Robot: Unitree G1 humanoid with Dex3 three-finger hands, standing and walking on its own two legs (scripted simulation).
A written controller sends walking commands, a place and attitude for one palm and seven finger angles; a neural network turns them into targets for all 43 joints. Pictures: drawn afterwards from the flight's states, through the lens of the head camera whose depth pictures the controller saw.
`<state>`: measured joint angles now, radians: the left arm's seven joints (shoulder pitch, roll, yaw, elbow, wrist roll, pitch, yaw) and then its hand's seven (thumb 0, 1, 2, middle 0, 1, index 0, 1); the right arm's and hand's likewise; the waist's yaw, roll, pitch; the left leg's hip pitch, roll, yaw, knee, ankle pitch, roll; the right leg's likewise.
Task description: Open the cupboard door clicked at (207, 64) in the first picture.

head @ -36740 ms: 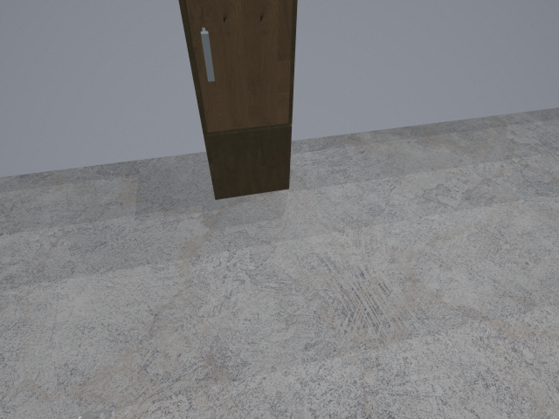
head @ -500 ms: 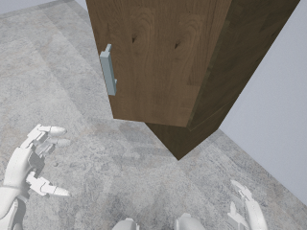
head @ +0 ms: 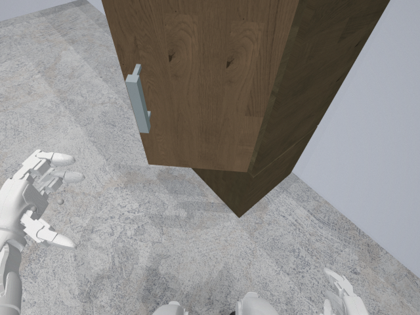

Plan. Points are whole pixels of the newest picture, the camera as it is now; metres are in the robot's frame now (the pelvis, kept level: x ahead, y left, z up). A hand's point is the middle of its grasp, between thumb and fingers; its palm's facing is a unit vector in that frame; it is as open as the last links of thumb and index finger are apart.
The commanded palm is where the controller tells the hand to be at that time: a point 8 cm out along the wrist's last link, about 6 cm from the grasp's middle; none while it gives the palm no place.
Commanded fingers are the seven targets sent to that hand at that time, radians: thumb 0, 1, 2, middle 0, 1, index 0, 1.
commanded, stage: raise the hand with hooked fingers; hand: left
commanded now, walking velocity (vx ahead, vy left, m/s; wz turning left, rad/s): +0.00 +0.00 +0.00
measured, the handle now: (141, 100) +0.57 +0.19 +0.04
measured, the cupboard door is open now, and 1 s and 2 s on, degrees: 45 45 45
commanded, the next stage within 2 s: move the hooked fingers beside the handle in 0.30 s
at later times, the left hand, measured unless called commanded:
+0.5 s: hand (62, 202) +0.29 +0.27 +0.06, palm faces -0.02 -1.00 -0.04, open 14.0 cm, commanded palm +0.28 +0.32 +0.06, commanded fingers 0.00 -0.50 0.30 -0.30 -1.20 -0.30 -1.20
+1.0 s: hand (89, 161) +0.38 +0.25 +0.06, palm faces -0.03 -1.00 -0.04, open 14.0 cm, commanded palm +0.36 +0.31 +0.05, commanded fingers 0.00 -0.50 0.30 -0.30 -1.20 -0.30 -1.20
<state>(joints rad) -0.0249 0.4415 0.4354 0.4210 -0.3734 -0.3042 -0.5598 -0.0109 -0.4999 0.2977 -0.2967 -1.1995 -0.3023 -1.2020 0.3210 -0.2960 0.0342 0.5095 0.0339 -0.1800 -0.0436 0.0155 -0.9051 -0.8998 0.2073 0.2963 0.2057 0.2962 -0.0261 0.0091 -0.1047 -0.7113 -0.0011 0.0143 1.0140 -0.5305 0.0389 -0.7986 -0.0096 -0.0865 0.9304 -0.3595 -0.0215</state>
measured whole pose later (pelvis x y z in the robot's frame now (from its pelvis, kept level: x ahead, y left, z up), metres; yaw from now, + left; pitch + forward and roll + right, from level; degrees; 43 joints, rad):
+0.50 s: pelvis +0.00 +0.00 +0.00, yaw +1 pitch +13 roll -2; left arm -0.06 0.43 0.42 0.44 -0.36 -0.31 -0.56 -0.01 -0.50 0.30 -0.30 -1.20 -0.30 -1.20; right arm 0.29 -0.28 0.05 0.50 0.03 -0.18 -0.06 0.01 -0.90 -0.90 0.21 0.30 0.21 0.30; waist -0.01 0.01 -0.10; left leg -0.73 0.00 0.00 1.04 -0.54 0.04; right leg -0.81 -0.01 -0.10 0.95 -0.37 -0.02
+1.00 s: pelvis +0.00 +0.00 +0.00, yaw -1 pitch +16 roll -1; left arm -0.36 0.47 0.43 0.71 -0.28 -0.33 -0.50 -0.01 -0.50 0.30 -0.30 -1.20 -0.30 -1.20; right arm 0.34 -0.29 0.05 0.54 0.03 -0.09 -0.05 0.01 -0.91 -0.90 0.21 0.30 0.21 0.30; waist -0.06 0.00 -0.10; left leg -0.78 0.00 0.02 1.03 -0.54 0.03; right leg -0.88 0.00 -0.08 0.95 -0.36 -0.03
